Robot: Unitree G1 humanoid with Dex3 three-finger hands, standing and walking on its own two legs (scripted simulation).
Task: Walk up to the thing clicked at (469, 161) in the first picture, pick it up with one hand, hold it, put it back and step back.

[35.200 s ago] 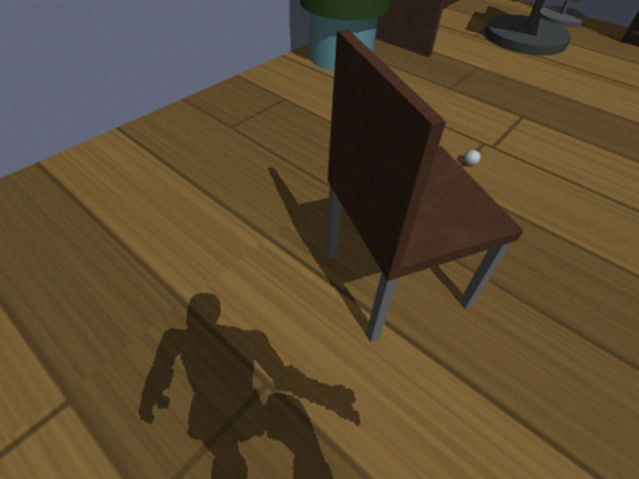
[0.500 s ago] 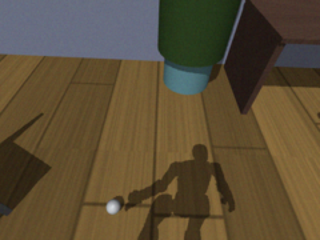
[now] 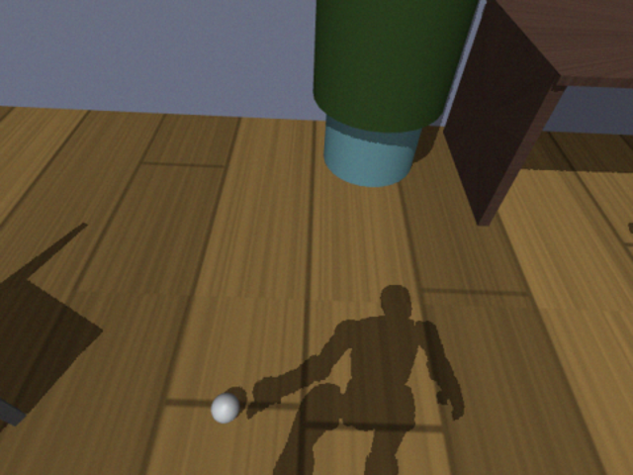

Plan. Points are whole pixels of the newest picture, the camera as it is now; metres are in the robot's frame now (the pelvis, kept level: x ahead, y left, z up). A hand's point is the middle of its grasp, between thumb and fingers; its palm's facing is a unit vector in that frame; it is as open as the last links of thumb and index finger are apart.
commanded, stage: rise first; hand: left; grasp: from above
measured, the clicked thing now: (225, 407) +0.42 +0.24 -0.74
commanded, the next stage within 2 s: none
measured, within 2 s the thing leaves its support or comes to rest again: neither
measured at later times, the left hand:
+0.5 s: hand out of the picture +0.13 +0.26 -0.20, palm faces -0.10 -0.91 -0.41, open 13.3 cm
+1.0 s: hand out of the picture +0.12 +0.28 -0.28, palm faces -0.28 -0.80 -0.53, open 14.2 cm
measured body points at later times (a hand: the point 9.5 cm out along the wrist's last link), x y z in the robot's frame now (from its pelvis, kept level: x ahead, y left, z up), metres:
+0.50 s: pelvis -0.01 +0.01 -0.06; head +0.06 +0.01 +0.39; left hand +0.13 +0.31 -0.18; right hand +0.12 -0.25 -0.16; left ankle +0.00 +0.14 -0.75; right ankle -0.02 -0.14 -0.75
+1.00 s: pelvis -0.02 +0.00 -0.13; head +0.10 +0.02 +0.30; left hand +0.13 +0.31 -0.24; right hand +0.17 -0.24 -0.22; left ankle +0.00 +0.14 -0.75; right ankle -0.02 -0.14 -0.75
